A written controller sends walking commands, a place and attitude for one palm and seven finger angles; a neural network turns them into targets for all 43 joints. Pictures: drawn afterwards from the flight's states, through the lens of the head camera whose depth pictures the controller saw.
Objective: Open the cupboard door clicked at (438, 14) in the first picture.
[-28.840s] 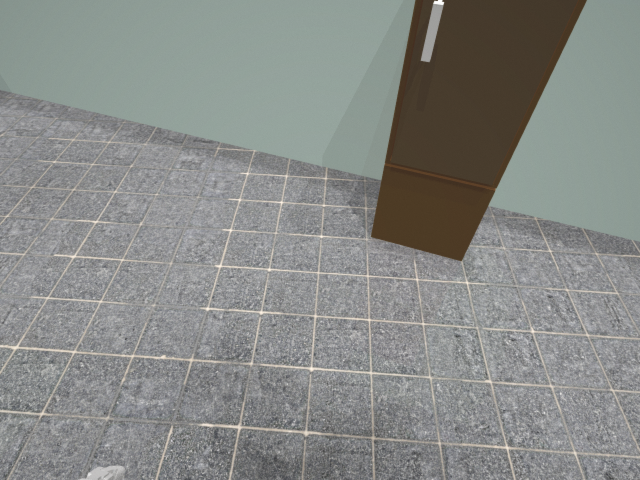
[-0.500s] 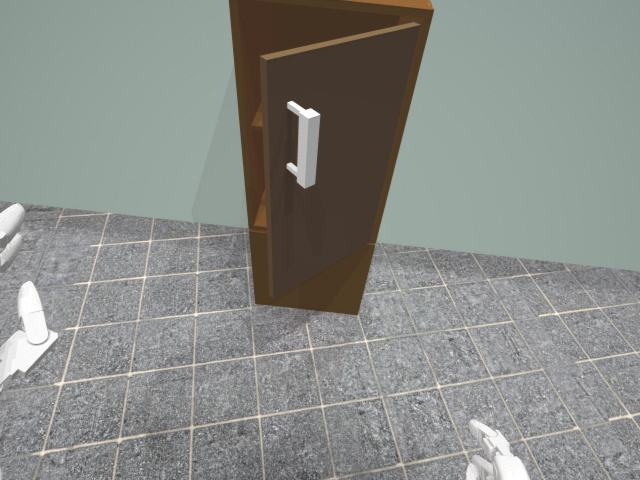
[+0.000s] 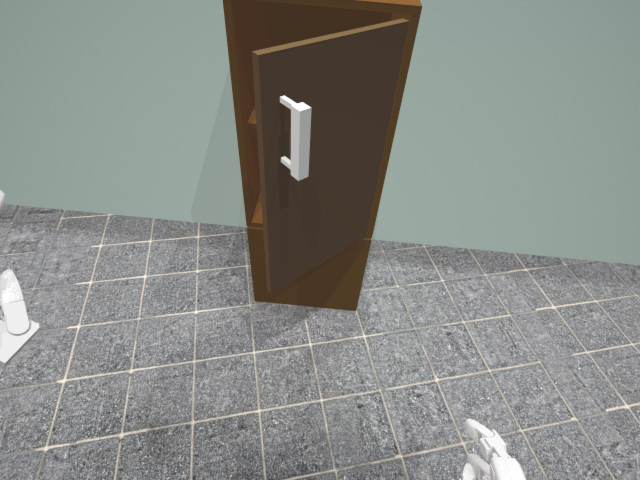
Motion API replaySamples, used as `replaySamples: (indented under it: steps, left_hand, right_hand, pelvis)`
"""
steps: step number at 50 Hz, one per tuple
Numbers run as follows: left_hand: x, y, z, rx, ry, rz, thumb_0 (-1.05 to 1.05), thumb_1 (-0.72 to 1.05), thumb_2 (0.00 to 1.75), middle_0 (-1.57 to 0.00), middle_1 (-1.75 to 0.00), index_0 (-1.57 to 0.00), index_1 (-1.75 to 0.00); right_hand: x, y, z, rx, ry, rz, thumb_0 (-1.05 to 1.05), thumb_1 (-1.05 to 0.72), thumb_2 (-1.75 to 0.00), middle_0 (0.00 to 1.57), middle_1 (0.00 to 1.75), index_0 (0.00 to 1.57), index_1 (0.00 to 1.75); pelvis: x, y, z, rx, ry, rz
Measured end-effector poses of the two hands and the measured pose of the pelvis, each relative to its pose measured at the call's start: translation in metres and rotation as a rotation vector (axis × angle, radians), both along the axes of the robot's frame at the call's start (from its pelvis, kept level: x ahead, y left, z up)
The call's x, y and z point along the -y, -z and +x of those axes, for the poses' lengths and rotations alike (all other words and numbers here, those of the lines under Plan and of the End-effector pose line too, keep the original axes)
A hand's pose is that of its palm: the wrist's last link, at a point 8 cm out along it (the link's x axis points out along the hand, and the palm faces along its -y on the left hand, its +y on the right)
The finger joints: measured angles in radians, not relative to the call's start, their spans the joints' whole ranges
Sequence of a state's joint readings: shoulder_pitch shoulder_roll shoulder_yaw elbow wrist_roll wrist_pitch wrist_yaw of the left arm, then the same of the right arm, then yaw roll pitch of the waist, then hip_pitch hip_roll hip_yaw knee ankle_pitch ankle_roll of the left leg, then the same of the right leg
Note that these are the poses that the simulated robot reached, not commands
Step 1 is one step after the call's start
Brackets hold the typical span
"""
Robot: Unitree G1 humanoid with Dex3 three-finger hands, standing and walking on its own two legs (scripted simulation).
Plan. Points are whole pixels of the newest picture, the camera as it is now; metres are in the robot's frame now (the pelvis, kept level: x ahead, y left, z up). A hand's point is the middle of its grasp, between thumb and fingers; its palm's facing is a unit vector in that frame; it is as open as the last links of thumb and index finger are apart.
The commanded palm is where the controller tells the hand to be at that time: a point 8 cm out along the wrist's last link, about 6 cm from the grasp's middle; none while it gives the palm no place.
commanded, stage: let the arm hang, fingers relaxed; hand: left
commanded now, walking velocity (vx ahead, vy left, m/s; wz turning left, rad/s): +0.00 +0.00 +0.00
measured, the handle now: (292, 138) +0.64 +0.08 +0.12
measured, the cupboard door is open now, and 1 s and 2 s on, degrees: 44 44 44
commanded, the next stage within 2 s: look to check the result in 1.10 s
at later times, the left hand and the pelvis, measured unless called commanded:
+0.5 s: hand out of the picture -0.07 +0.21 -0.16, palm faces +0.09 -0.97 -0.24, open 7.1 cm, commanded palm none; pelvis +0.00 +0.01 +0.01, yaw +4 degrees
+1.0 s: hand out of the picture +0.04 +0.21 -0.15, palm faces +0.06 -0.97 -0.23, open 7.4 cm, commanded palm none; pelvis +0.00 +0.01 +0.02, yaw +3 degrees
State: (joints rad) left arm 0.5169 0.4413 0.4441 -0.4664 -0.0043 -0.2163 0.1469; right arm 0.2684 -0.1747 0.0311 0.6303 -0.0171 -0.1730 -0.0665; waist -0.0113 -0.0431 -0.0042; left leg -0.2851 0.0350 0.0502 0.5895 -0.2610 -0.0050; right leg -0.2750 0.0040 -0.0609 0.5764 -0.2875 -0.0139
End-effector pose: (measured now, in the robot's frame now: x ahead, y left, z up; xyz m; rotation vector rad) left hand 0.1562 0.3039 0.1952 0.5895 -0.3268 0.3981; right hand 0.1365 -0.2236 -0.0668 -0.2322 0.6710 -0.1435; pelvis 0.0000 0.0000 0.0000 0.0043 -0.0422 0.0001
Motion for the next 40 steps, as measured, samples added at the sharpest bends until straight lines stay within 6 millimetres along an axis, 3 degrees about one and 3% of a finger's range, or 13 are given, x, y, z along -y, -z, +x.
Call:
replaySamples:
  steps: [1, 3, 5, 7, 10, 13, 16, 20, 23, 26, 32, 40]
  left_hand:
    - [0.001, 0.008, 0.004, -0.034, 0.005, 0.003, 0.02, 0.89, 0.89, -0.2, -0.3, -0.21, -0.3]
    - [-0.002, 0.05, 0.016, -0.216, -0.003, -0.073, 0.01, 0.89, 0.89, -0.2, -0.3, -0.21, -0.3]
    - [-0.004, 0.113, 0.022, -0.448, -0.048, -0.213, 0.01, 0.9, 0.9, -0.2, -0.3, -0.2, -0.3]
    - [0.003, 0.182, 0.014, -0.682, -0.096, -0.363, 0.01, 0.9, 0.9, -0.19, -0.3, -0.2, -0.3]
    - [0.032, 0.274, -0.026, -1.039, -0.126, -0.545, 0.01, 0.91, 0.89, -0.19, -0.3, -0.2, -0.3]
    - [0.075, 0.327, -0.089, -1.368, -0.125, -0.676, 0.01, 0.91, 0.89, -0.19, -0.3, -0.19, -0.3]
    - [0.069, 0.334, -0.135, -1.45, -0.252, -0.737, -0.03, 1.02, 0.89, -0.2, -0.3, -0.21, -0.3]
    - [0.058, 0.329, -0.188, -1.59, -0.338, -0.727, -0.02, 1.01, 0.89, -0.2, -0.3, -0.21, -0.3]
    - [0.054, 0.323, -0.216, -1.671, -0.394, -0.716, -0.01, 0.98, 0.89, -0.2, -0.3, -0.2, -0.3]
    - [0.051, 0.317, -0.233, -1.718, -0.43, -0.708, 0.0, 0.95, 0.89, -0.2, -0.3, -0.2, -0.3]
    - [0.052, 0.315, -0.23, -1.71, -0.428, -0.704, 0.01, 0.92, 0.89, -0.19, -0.3, -0.2, -0.3]
    - [0.057, 0.32, -0.18, -1.599, -0.336, -0.692, 0.01, 0.91, 0.89, -0.19, -0.3, -0.2, -0.3]
  right_hand:
    - [0.0, 0.005, 0.002, -0.007, -0.018, 0.018, 0.02, -0.9, -0.9, 0.2, 0.3, 0.2, 0.3]
    - [0.001, 0.023, 0.002, -0.076, -0.038, 0.052, 0.01, -0.9, -0.9, 0.2, 0.3, 0.2, 0.3]
    - [0.001, 0.04, -0.004, -0.172, -0.045, 0.063, 0.01, -0.9, -0.9, 0.2, 0.3, 0.2, 0.3]
    - [0.001, 0.053, -0.016, -0.26, -0.044, 0.06, 0.01, -0.9, -0.9, 0.2, 0.3, 0.2, 0.3]
    - [0.001, 0.064, -0.044, -0.376, -0.019, 0.047, 0.01, -0.9, -0.89, 0.2, 0.3, 0.2, 0.3]
    - [-0.001, 0.065, -0.077, -0.496, 0.015, 0.044, 0.01, -0.91, -0.89, 0.2, 0.3, 0.2, 0.3]
    - [-0.003, 0.062, -0.11, -0.626, 0.031, 0.043, 0.01, -0.91, -0.89, 0.2, 0.3, 0.2, 0.3]
    - [-0.006, 0.062, -0.142, -0.75, 0.054, 0.057, 0.01, -0.91, -0.9, 0.2, 0.3, 0.2, 0.3]
    - [-0.01, 0.063, -0.156, -0.801, 0.067, 0.073, 0.01, -0.91, -0.9, 0.2, 0.3, 0.2, 0.3]
    - [-0.014, 0.066, -0.164, -0.826, 0.073, 0.09, 0.01, -0.91, -0.9, 0.2, 0.3, 0.2, 0.3]
    - [-0.02, 0.071, -0.165, -0.82, 0.075, 0.112, 0.01, -0.91, -0.9, 0.2, 0.3, 0.2, 0.3]
    - [-0.02, 0.072, -0.146, -0.754, 0.073, 0.114, 0.01, -0.91, -0.9, 0.2, 0.3, 0.2, 0.3]
  pelvis:
    - [0.0, 0.002, -0.001, -0.008, -0.007, -0.004]
    - [-0.002, 0.004, -0.002, -0.021, -0.033, -0.01]
    - [-0.004, 0.007, -0.001, -0.025, -0.063, -0.013]
    - [-0.007, 0.01, 0.0, -0.017, -0.082, -0.014]
    - [-0.009, 0.013, -0.001, -0.004, -0.078, -0.013]
    - [-0.009, 0.006, -0.001, -0.005, -0.06, -0.009]
    - [-0.006, -0.003, -0.001, -0.011, -0.064, -0.011]
    - [-0.005, -0.009, -0.002, -0.015, -0.067, -0.013]
    - [-0.007, -0.012, -0.003, -0.015, -0.066, -0.011]
    - [-0.009, -0.013, -0.005, -0.014, -0.064, -0.01]
    - [-0.011, -0.014, -0.007, -0.01, -0.06, -0.006]
    - [-0.013, -0.014, -0.008, -0.006, -0.054, -0.002]
